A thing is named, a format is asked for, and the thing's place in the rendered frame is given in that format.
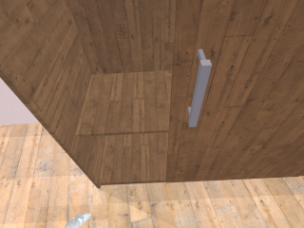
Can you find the handle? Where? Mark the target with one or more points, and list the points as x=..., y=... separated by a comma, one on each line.
x=200, y=87

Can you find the wardrobe door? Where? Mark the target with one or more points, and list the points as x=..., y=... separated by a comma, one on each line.
x=251, y=120

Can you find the robot left hand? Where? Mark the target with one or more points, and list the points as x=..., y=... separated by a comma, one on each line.
x=78, y=220

